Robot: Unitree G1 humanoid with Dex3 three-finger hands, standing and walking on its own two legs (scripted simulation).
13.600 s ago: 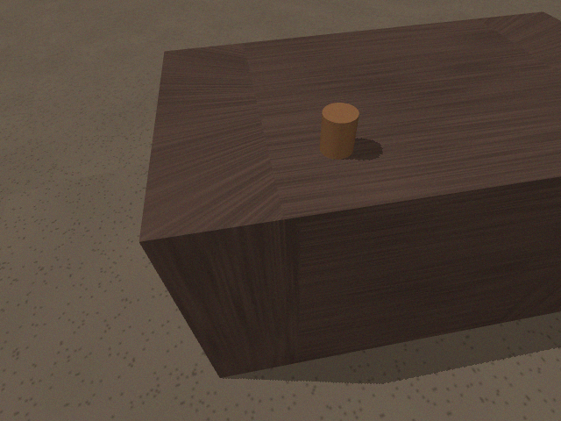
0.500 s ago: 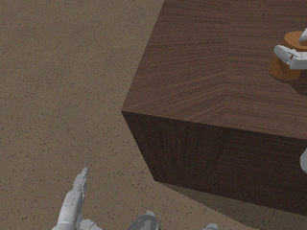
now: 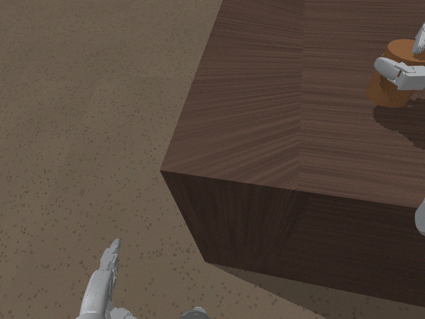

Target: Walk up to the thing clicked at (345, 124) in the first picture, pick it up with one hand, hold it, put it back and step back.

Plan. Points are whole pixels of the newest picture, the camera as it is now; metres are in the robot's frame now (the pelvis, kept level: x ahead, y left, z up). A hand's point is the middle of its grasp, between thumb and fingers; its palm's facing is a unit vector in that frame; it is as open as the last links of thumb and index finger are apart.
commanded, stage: settle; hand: right
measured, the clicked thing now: (398, 74) +0.53 -0.22 +0.15
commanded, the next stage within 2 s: lift in 0.14 s
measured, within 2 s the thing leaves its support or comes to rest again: neither
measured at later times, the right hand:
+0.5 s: hand (414, 50) +0.51 -0.21 +0.21, palm faces +0.16 +0.99 +0.01, open 6.1 cm
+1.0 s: hand out of the picture +0.41 -0.21 +0.28, palm faces +0.15 +0.99 -0.01, open 6.0 cm
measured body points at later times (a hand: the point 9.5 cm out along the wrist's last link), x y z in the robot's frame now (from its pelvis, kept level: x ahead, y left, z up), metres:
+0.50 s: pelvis +0.00 +0.00 +0.01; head +0.06 +0.00 +0.46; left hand +0.15 +0.27 -0.04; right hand +0.50 -0.26 +0.21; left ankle +0.00 +0.14 -0.70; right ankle -0.02 -0.13 -0.70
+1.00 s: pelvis +0.00 +0.00 +0.02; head -0.01 +0.02 +0.47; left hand +0.16 +0.25 -0.04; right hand +0.40 -0.26 +0.28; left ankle +0.00 +0.14 -0.70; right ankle -0.02 -0.13 -0.70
